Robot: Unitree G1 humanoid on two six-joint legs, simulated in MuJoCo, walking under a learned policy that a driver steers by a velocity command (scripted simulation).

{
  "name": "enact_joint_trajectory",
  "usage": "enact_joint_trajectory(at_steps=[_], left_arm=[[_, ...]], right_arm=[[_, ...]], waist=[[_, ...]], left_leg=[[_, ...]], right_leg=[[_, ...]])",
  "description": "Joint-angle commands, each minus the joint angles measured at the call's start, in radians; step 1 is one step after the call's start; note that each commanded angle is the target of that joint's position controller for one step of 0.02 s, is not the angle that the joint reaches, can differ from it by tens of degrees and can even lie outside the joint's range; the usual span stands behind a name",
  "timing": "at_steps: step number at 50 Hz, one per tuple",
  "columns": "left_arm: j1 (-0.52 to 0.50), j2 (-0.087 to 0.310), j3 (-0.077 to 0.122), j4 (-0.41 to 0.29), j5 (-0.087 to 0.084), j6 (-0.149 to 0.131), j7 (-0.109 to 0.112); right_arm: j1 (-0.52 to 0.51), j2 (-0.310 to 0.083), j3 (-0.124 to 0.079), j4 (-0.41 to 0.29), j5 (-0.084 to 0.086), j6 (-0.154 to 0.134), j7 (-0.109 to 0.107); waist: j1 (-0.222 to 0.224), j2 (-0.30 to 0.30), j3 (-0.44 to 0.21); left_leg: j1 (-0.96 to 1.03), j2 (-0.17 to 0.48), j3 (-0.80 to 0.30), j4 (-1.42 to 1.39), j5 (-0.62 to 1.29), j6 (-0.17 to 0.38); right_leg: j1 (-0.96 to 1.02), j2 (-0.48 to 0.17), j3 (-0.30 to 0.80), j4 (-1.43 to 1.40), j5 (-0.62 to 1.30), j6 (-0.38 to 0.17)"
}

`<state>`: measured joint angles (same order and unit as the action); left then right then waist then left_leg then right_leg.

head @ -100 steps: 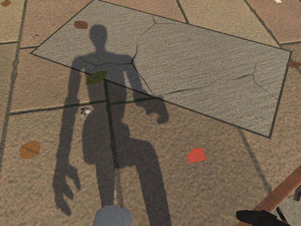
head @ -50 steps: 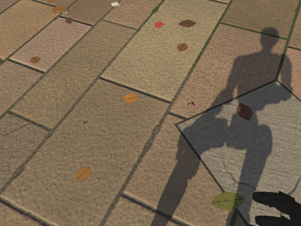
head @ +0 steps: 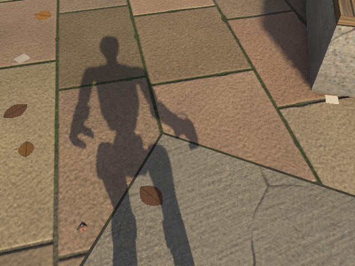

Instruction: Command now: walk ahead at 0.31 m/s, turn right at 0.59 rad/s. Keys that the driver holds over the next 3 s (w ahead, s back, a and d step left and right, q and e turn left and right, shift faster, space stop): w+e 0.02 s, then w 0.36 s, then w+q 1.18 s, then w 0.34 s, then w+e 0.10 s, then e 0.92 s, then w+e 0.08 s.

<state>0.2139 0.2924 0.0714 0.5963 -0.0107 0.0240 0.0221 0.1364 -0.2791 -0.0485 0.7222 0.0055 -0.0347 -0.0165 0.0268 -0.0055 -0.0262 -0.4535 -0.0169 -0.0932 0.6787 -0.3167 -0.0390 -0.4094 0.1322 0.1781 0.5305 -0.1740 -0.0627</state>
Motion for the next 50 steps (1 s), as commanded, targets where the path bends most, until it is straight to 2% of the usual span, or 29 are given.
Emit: enact_joint_trajectory(at_steps=[1, 2, 3, 4, 5, 6, 7, 9, 15, 19, 20, 22, 23, 24, 25, 26, 27, 28, 30, 32, 35, 38, 42, 44, 46, 47, 48, 49, 50], left_arm=[[-0.034, 0.129, 0.034, -0.071, -0.006, -0.007, 0.003], [-0.037, 0.084, 0.02, -0.075, -0.005, -0.01, 0.003], [-0.03, 0.013, 0.001, -0.096, -0.014, -0.018, 0.002], [-0.075, 0.07, 0.013, -0.13, -0.011, -0.039, -0.002], [-0.066, 0.116, 0.026, -0.11, -0.007, -0.048, -0.006], [-0.032, 0.117, 0.029, -0.078, -0.002, -0.05, -0.01], [-0.019, 0.11, 0.029, -0.063, 0.003, -0.052, -0.013], [-0.049, 0.079, 0.022, -0.058, 0.003, -0.065, -0.024], [-0.2, 0.004, -0.013, -0.085, -0.002, -0.087, -0.042], [-0.247, 0.025, -0.01, -0.094, -0.017, -0.096, -0.059], [-0.246, 0.033, -0.007, -0.097, -0.019, -0.1, -0.062], [-0.128, 0.069, 0.015, -0.066, -0.018, -0.106, -0.058], [0.002, 0.114, 0.038, -0.03, -0.012, -0.107, -0.047], [0.198, 0.186, 0.059, -0.006, 0.011, -0.102, -0.032], [0.252, 0.257, 0.07, 0.012, 0.021, -0.092, -0.032], [0.253, 0.167, 0.048, 0.021, 0.019, -0.096, -0.034], [0.191, 0.123, 0.03, 0.025, 0.012, -0.099, -0.033], [0.127, 0.09, 0.018, 0.024, 0.011, -0.102, -0.035], [0.049, 0.048, 0.008, 0.034, 0.021, -0.113, -0.039], [0.024, 0.042, 0.013, 0.056, 0.019, -0.131, -0.038], [0.027, 0.062, 0.023, 0.092, 0.022, -0.141, -0.031], [0.028, 0.088, 0.029, 0.116, 0.018, -0.138, -0.022], [0.089, 0.132, 0.042, 0.159, 0.002, -0.124, -0.012], [0.106, 0.148, 0.048, 0.175, -0.007, -0.109, -0.011], [0.105, 0.181, 0.055, 0.178, -0.011, -0.094, -0.005], [0.102, 0.198, 0.059, 0.177, -0.013, -0.084, -0.002], [0.089, 0.206, 0.059, 0.173, -0.016, -0.075, 0.002], [0.091, 0.19, 0.049, 0.164, -0.013, -0.077, 0.008], [0.173, 0.057, 0.007, 0.112, 0.028, -0.093, -0.002]], right_arm=[[0.052, -0.094, -0.041, -0.054, 0.011, -0.04, 0.007], [0.137, -0.13, -0.054, -0.034, 0.001, -0.045, 0.003], [0.214, -0.207, -0.069, -0.02, -0.033, -0.043, 0.0], [0.211, -0.235, -0.082, -0.017, -0.049, -0.051, 0.012], [0.161, -0.182, -0.069, -0.035, -0.032, -0.056, 0.009], [0.136, -0.139, -0.057, -0.038, -0.016, -0.056, 0.004], [0.133, -0.125, -0.051, -0.037, -0.008, -0.054, 0.002], [0.159, -0.119, -0.045, -0.02, -0.011, -0.055, -0.001], [0.227, -0.151, -0.046, 0.024, 0.006, -0.047, 0.003], [0.277, -0.19, -0.052, 0.054, 0.022, -0.038, 0.015], [0.285, -0.192, -0.052, 0.061, 0.029, -0.033, 0.017], [0.265, -0.201, -0.051, 0.068, 0.035, -0.025, 0.015], [0.263, -0.175, -0.042, 0.067, 0.031, -0.028, 0.016], [0.236, -0.105, -0.014, 0.03, 0.007, -0.037, 0.019], [0.314, -0.02, 0.011, 0.0, 0.014, -0.056, 0.013], [0.269, -0.13, -0.021, 0.015, 0.036, -0.064, 0.01], [0.211, -0.157, -0.033, -0.003, 0.046, -0.065, 0.014], [0.181, -0.141, -0.031, -0.001, 0.037, -0.06, 0.013], [0.177, -0.108, -0.033, 0.001, 0.022, -0.041, 0.015], [0.188, -0.065, -0.026, 0.004, 0.027, -0.02, 0.018], [0.136, -0.051, -0.025, -0.02, 0.019, -0.009, 0.018], [0.048, -0.037, -0.015, -0.05, 0.016, -0.013, 0.037], [-0.092, -0.031, -0.006, -0.113, 0.017, -0.015, 0.065], [-0.128, -0.045, -0.01, -0.143, 0.018, -0.014, 0.077], [-0.109, -0.074, -0.025, -0.16, 0.015, -0.008, 0.083], [-0.049, -0.1, -0.039, -0.154, 0.015, -0.004, 0.082], [0.082, -0.139, -0.063, -0.127, 0.018, 0.0, 0.076], [0.25, -0.201, -0.097, -0.087, 0.019, 0.008, 0.06], [0.286, -0.317, -0.119, -0.078, 0.025, 0.01, 0.042]], waist=[[-0.07, -0.142, -0.05], [-0.1, -0.078, -0.062], [-0.093, 0.142, -0.075], [-0.09, 0.241, 0.015], [-0.069, 0.185, 0.064], [-0.052, 0.158, 0.074], [-0.049, 0.15, 0.067], [-0.061, 0.136, 0.084], [-0.121, 0.155, 0.082], [-0.138, 0.165, 0.095], [-0.129, 0.168, 0.099], [-0.039, 0.153, 0.051], [0.025, 0.117, -0.034], [0.117, -0.004, -0.206], [0.081, -0.301, -0.315], [0.11, -0.197, -0.249], [0.086, -0.169, -0.131], [0.057, -0.121, -0.071], [0.003, -0.118, 0.011], [-0.029, -0.11, 0.037], [-0.036, -0.061, 0.071], [-0.016, -0.052, 0.093], [0.031, -0.026, 0.135], [0.032, -0.028, 0.136], [0.002, -0.062, 0.085], [-0.036, -0.082, 0.035], [-0.113, -0.079, -0.036], [-0.196, -0.041, -0.119], [-0.117, 0.226, -0.203]], left_leg=[[0.236, -0.006, 0.036, -0.223, 0.047, 0.044], [0.385, 0.107, -0.049, -0.281, 0.009, 0.087], [0.491, 0.304, -0.329, -0.38, -0.239, 0.183], [0.425, 0.411, -0.589, -0.474, -0.41, 0.273], [0.393, 0.393, -0.548, -0.476, -0.424, 0.277], [0.39, 0.341, -0.457, -0.473, -0.357, 0.246], [0.397, 0.305, -0.388, -0.476, -0.294, 0.222], [0.363, 0.262, -0.273, -0.501, -0.147, 0.211], [0.319, 0.214, -0.07, -0.515, 0.13, 0.206], [0.336, 0.253, -0.068, -0.484, 0.164, 0.213], [0.335, 0.268, -0.091, -0.467, 0.185, 0.211], [0.314, 0.258, -0.082, -0.363, 0.377, 0.185], [0.261, 0.205, -0.029, -0.204, 0.486, 0.155], [0.065, 0.142, 0.022, 0.115, 0.289, 0.108], [-0.258, 0.011, 0.062, 0.431, -0.225, 0.054], [-0.336, 0.043, -0.042, 0.57, -0.224, 0.053], [-0.377, 0.08, -0.035, 0.592, -0.136, 0.063], [-0.348, 0.113, -0.018, 0.565, -0.055, 0.06], [-0.282, 0.147, -0.018, 0.515, 0.046, 0.053], [-0.254, 0.148, -0.017, 0.495, 0.084, 0.04], [-0.301, 0.138, -0.032, 0.397, 0.178, 0.024], [-0.252, 0.127, 0.014, 0.189, 0.341, 0.034], [-0.248, 0.118, 0.073, 0.022, 0.373, 0.073], [-0.249, 0.101, 0.105, -0.022, 0.311, 0.1], [-0.153, 0.041, 0.167, -0.034, 0.208, 0.137], [-0.061, 0.0, 0.198, -0.03, 0.152, 0.16], [0.117, -0.047, 0.216, -0.067, 0.153, 0.19], [0.409, -0.047, 0.151, -0.107, 0.194, 0.23], [0.775, 0.213, -0.338, -0.144, 0.111, 0.38]], right_leg=[[-0.032, -0.193, 0.322, -0.172, -0.456, -0.119], [-0.153, -0.143, 0.253, -0.037, -0.485, -0.065], [-0.327, -0.005, 0.029, 0.247, -0.434, 0.005], [-0.477, -0.039, 0.008, 0.409, -0.37, 0.015], [-0.498, -0.077, 0.033, 0.487, -0.287, 0.025], [-0.487, -0.085, 0.02, 0.516, -0.218, 0.039], [-0.478, -0.095, 0.001, 0.531, -0.17, 0.05], [-0.444, -0.113, -0.038, 0.539, -0.066, 0.063], [-0.258, -0.161, -0.176, 0.224, 0.077, 0.093], [-0.134, -0.142, -0.209, 0.059, 0.028, 0.069], [-0.093, -0.137, -0.205, 0.021, 0.011, 0.054], [0.115, -0.107, -0.217, -0.08, 0.034, 0.013], [0.324, -0.122, -0.196, -0.097, 0.046, -0.015], [0.635, -0.33, 0.018, -0.067, 0.033, -0.081], [0.829, -0.559, 0.421, -0.173, -0.163, -0.208], [0.742, -0.54, 0.456, -0.222, -0.255, -0.204], [0.642, -0.507, 0.306, -0.235, -0.215, -0.172], [0.536, -0.456, 0.2, -0.263, -0.141, -0.149], [0.383, -0.395, 0.056, -0.335, -0.017, -0.129], [0.319, -0.391, -0.033, -0.371, 0.127, -0.135], [0.31, -0.388, -0.143, -0.389, 0.261, -0.13], [0.297, -0.362, -0.247, -0.404, 0.269, -0.106], [0.384, -0.399, -0.306, -0.398, 0.283, -0.087], [0.459, -0.417, -0.331, -0.351, 0.374, -0.072], [0.507, -0.416, -0.362, -0.234, 0.688, -0.051], [0.518, -0.41, -0.374, -0.123, 0.848, -0.04], [0.477, -0.386, -0.395, 0.058, 0.916, -0.021], [0.297, -0.348, -0.404, 0.313, 0.774, 0.017], [-0.149, -0.19, -0.383, 0.712, -0.078, 0.084]])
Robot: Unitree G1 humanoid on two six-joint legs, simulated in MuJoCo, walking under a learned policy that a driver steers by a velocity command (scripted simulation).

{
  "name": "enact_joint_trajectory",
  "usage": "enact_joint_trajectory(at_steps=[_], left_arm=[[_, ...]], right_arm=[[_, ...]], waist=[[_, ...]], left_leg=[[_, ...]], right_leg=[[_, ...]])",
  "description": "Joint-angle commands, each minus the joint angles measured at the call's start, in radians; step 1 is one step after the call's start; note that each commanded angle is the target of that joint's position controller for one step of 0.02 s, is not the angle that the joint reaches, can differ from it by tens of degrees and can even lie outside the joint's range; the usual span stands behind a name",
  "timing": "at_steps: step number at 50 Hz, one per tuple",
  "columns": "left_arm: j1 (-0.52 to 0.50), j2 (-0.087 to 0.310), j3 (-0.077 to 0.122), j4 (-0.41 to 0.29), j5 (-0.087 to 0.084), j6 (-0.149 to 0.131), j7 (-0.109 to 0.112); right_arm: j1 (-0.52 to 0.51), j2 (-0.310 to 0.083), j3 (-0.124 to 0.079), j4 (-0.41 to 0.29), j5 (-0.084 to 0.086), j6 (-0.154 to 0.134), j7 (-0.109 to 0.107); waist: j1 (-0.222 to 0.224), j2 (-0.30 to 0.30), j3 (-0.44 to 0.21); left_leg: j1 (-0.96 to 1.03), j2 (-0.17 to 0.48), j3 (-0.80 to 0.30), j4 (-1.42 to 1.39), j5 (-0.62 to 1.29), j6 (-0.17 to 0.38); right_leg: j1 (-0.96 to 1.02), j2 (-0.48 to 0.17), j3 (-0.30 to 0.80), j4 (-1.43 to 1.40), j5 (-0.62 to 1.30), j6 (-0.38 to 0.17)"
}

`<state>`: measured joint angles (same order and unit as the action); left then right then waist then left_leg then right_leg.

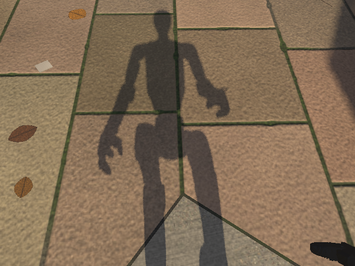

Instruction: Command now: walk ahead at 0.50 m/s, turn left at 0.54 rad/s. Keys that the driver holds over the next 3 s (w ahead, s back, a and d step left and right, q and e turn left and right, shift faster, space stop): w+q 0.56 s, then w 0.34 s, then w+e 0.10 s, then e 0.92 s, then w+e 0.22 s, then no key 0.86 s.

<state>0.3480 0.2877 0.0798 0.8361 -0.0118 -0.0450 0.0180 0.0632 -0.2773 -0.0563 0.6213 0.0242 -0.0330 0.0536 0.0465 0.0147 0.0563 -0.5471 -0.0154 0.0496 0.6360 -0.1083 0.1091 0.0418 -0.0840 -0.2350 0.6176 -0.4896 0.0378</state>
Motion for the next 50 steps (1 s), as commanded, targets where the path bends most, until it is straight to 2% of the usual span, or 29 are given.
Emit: enact_joint_trajectory(at_steps=[1, 2, 3, 4, 5, 6, 8, 11, 14, 18, 21, 22, 23, 24, 25, 26, 27, 28, 29, 31, 35, 39, 42, 45, 46, 47, 48, 49, 50], left_arm=[[0.014, 0.069, -0.016, -0.146, 0.016, -0.066, -0.012], [-0.109, 0.144, 0.005, -0.176, -0.026, -0.086, -0.024], [-0.146, 0.132, -0.002, -0.192, -0.029, -0.097, -0.023], [-0.149, 0.123, -0.002, -0.182, -0.005, -0.1, -0.013], [-0.136, 0.13, 0.005, -0.176, 0.014, -0.09, -0.007], [-0.118, 0.133, 0.008, -0.176, 0.017, -0.078, -0.009], [-0.105, 0.113, 0.004, -0.167, 0.028, -0.057, -0.009], [-0.21, 0.077, -0.01, -0.195, 0.033, -0.046, -0.005], [-0.326, 0.054, -0.023, -0.218, 0.024, -0.053, -0.015], [-0.408, 0.085, -0.015, -0.242, 0.006, -0.07, -0.035], [-0.364, 0.12, 0.003, -0.235, 0.001, -0.083, -0.043], [-0.298, 0.128, 0.012, -0.217, 0.001, -0.088, -0.04], [-0.201, 0.155, 0.027, -0.199, 0.011, -0.093, -0.033], [-0.051, 0.21, 0.042, -0.187, 0.025, -0.094, -0.024], [0.026, 0.281, 0.059, -0.146, 0.03, -0.079, -0.03], [-0.004, 0.182, 0.041, -0.163, 0.007, -0.075, -0.035], [-0.045, 0.125, 0.024, -0.172, 0.006, -0.069, -0.03], [-0.095, 0.107, 0.014, -0.177, 0.017, -0.062, -0.028], [-0.112, 0.086, 0.006, -0.164, 0.021, -0.06, -0.028], [-0.113, 0.065, -0.002, -0.141, 0.025, -0.066, -0.028], [-0.084, 0.109, 0.009, -0.093, 0.01, -0.074, -0.032], [-0.059, 0.144, 0.012, -0.059, -0.004, -0.06, -0.03], [0.007, 0.166, 0.013, -0.022, -0.013, -0.047, -0.03], [0.035, 0.184, 0.016, 0.008, -0.021, -0.03, -0.028], [0.036, 0.191, 0.017, 0.014, -0.024, -0.024, -0.026], [0.023, 0.198, 0.016, 0.017, -0.028, -0.018, -0.023], [0.02, 0.186, 0.008, 0.016, -0.025, -0.016, -0.02], [0.008, 0.134, -0.015, -0.017, 0.003, -0.023, -0.02], [0.13, 0.008, -0.054, -0.037, 0.005, -0.039, -0.026]], right_arm=[[0.369, -0.295, -0.093, -0.018, 0.002, -0.008, -0.023], [0.347, -0.226, -0.074, -0.009, -0.009, -0.019, -0.019], [0.297, -0.2, -0.066, -0.007, -0.007, -0.027, -0.02], [0.226, -0.174, -0.057, -0.016, -0.005, -0.029, -0.022], [0.179, -0.144, -0.047, -0.032, -0.015, -0.03, -0.025], [0.157, -0.142, -0.045, -0.042, -0.024, -0.031, -0.028], [0.155, -0.141, -0.045, -0.033, -0.018, -0.037, -0.036], [0.2, -0.167, -0.051, -0.009, -0.011, -0.036, -0.056], [0.237, -0.171, -0.052, 0.009, -0.004, -0.026, -0.066], [0.289, -0.175, -0.054, 0.035, 0.004, -0.015, -0.07], [0.282, -0.169, -0.056, 0.037, 0.001, -0.006, -0.074], [0.267, -0.155, -0.052, 0.032, 0.001, -0.003, -0.074], [0.264, -0.117, -0.039, 0.024, -0.003, -0.004, -0.071], [0.282, -0.053, -0.016, 0.007, -0.019, -0.008, -0.068], [0.424, -0.021, -0.004, -0.017, 0.016, -0.015, -0.068], [0.395, -0.135, -0.024, 0.009, 0.024, -0.013, -0.075], [0.276, -0.186, -0.04, -0.006, 0.013, -0.007, -0.075], [0.226, -0.173, -0.04, -0.016, 0.0, -0.002, -0.076], [0.193, -0.153, -0.04, -0.029, -0.012, -0.005, -0.072], [0.211, -0.102, -0.032, -0.027, 0.001, -0.004, -0.06], [0.149, -0.056, -0.014, -0.046, -0.011, -0.006, -0.054], [0.027, -0.033, 0.006, -0.066, -0.014, -0.027, -0.033], [-0.066, -0.034, 0.009, -0.092, -0.004, -0.035, -0.02], [-0.099, -0.06, 0.001, -0.113, -0.002, -0.038, -0.011], [-0.075, -0.076, -0.007, -0.111, -0.006, -0.041, -0.01], [0.01, -0.101, -0.023, -0.089, -0.011, -0.043, -0.014], [0.161, -0.146, -0.048, -0.043, -0.017, -0.042, -0.023], [0.351, -0.223, -0.072, -0.01, -0.031, -0.036, -0.039], [0.374, -0.292, -0.078, -0.003, -0.039, -0.031, -0.043]], waist=[[-0.145, 0.179, -0.473], [-0.179, 0.086, -0.367], [-0.144, 0.043, -0.24], [-0.095, -0.021, -0.167], [-0.057, -0.015, -0.131], [-0.032, 0.027, -0.124], [-0.019, 0.028, -0.115], [-0.048, 0.025, -0.077], [-0.096, 0.06, -0.064], [-0.123, 0.077, -0.053], [-0.088, 0.116, -0.06], [-0.049, 0.123, -0.078], [-0.001, 0.107, -0.144], [0.05, -0.021, -0.284], [-0.015, -0.361, -0.38], [0.013, -0.233, -0.294], [0.041, -0.147, -0.173], [0.023, -0.083, -0.109], [0.011, -0.08, -0.061], [-0.02, -0.126, -0.047], [-0.025, -0.094, -0.028], [0.011, -0.082, -0.019], [0.043, -0.084, -0.001], [0.027, -0.103, 0.008], [0.002, -0.109, -0.008], [-0.058, -0.108, -0.058], [-0.135, -0.093, -0.149], [-0.209, 0.006, -0.3], [-0.136, 0.269, -0.451]], left_leg=[[0.985, 0.351, -0.922, -0.288, -0.244, 0.348], [0.921, 0.323, -0.801, -0.336, -0.239, 0.274], [0.769, 0.283, -0.663, -0.339, -0.171, 0.234], [0.616, 0.241, -0.558, -0.34, -0.068, 0.201], [0.502, 0.208, -0.487, -0.362, 0.029, 0.185], [0.427, 0.194, -0.469, -0.382, 0.09, 0.194], [0.348, 0.169, -0.401, -0.4, 0.174, 0.197], [0.292, 0.127, -0.335, -0.405, 0.189, 0.171], [0.274, 0.089, -0.316, -0.388, 0.065, 0.125], [0.328, 0.121, -0.407, -0.329, -0.029, 0.109], [0.394, 0.146, -0.493, -0.239, -0.016, 0.087], [0.387, 0.128, -0.494, -0.191, 0.008, 0.07], [0.348, 0.079, -0.457, -0.068, 0.04, 0.037], [0.223, 0.011, -0.361, 0.22, -0.123, -0.004], [-0.132, -0.11, -0.241, 0.524, -0.503, -0.069], [-0.252, -0.019, -0.256, 0.646, -0.446, -0.085], [-0.27, 0.012, -0.231, 0.669, -0.35, -0.09], [-0.234, 0.044, -0.205, 0.652, -0.28, -0.095], [-0.211, 0.065, -0.207, 0.608, -0.234, -0.097], [-0.138, 0.088, -0.191, 0.546, -0.199, -0.093], [-0.172, 0.097, -0.162, 0.368, -0.135, -0.11], [-0.11, 0.105, -0.09, 0.115, 0.061, -0.11], [-0.062, 0.082, -0.056, -0.003, 0.101, -0.101], [-0.03, 0.062, -0.047, -0.076, 0.028, -0.064], [0.039, 0.043, -0.037, -0.103, 0.001, -0.048], [0.182, 0.015, -0.016, -0.146, 0.013, -0.026], [0.41, 0.004, -0.012, -0.16, 0.041, 0.0], [0.732, 0.195, -0.209, -0.113, 0.084, 0.06], [0.994, 0.444, -0.659, -0.219, -0.086, 0.207]], right_leg=[[-0.76, 0.138, 0.287, 0.804, -0.123, -0.012], [-0.851, 0.08, 0.347, 0.814, -0.035, -0.03], [-0.854, 0.038, 0.333, 0.733, 0.055, -0.046], [-0.802, -0.002, 0.327, 0.644, 0.115, -0.043], [-0.729, -0.028, 0.328, 0.586, 0.16, -0.039], [-0.675, -0.033, 0.33, 0.562, 0.177, -0.028], [-0.642, -0.033, 0.311, 0.488, 0.205, 0.002], [-0.66, -0.008, 0.293, 0.303, 0.358, 0.036], [-0.598, 0.04, 0.293, 0.068, 0.532, 0.04], [-0.542, 0.078, 0.316, -0.076, 0.55, 0.026], [-0.472, 0.086, 0.327, -0.126, 0.429, -0.013], [-0.383, 0.09, 0.308, -0.166, 0.423, -0.036], [-0.214, 0.052, 0.325, -0.18, 0.417, -0.072], [0.045, -0.128, 0.501, -0.172, 0.349, -0.137], [0.322, -0.339, 0.981, -0.269, 0.117, -0.308], [0.266, -0.337, 1.033, -0.326, -0.119, -0.286], [0.149, -0.289, 0.865, -0.337, -0.069, -0.238], [0.033, -0.244, 0.733, -0.349, 0.076, -0.213], [-0.05, -0.204, 0.65, -0.368, 0.186, -0.212], [-0.129, -0.148, 0.527, -0.41, 0.292, -0.206], [-0.134, -0.158, 0.421, -0.459, 0.472, -0.253], [-0.13, -0.125, 0.309, -0.468, 0.555, -0.231], [-0.097, -0.14, 0.289, -0.46, 0.556, -0.219], [-0.017, -0.182, 0.291, -0.418, 0.64, -0.201], [-0.012, -0.181, 0.292, -0.371, 0.749, -0.191], [-0.029, -0.161, 0.27, -0.27, 0.897, -0.173], [-0.102, -0.115, 0.24, -0.098, 0.95, -0.146], [-0.327, -0.06, 0.211, 0.207, 0.661, -0.106], [-0.67, 0.104, 0.24, 0.544, -0.062, -0.051]])
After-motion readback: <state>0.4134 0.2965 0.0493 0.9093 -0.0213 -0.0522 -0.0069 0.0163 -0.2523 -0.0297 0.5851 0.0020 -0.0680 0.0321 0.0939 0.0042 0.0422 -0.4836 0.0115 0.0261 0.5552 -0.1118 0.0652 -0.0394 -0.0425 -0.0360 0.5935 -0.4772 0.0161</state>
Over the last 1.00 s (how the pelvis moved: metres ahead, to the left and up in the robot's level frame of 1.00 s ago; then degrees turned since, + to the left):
0.43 -0.01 -0.02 10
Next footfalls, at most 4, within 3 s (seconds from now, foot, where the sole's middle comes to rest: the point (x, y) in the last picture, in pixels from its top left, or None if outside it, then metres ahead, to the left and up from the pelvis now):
0.46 right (215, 261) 0.46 -0.09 -0.75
0.98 left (122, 215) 0.61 0.27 -0.75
1.44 right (168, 169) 0.82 0.10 -0.75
1.88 left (113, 174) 0.78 0.33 -0.75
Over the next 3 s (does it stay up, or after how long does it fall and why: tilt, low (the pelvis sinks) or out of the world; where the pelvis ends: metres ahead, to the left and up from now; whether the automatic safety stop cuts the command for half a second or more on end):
stays up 0.84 0.14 0.03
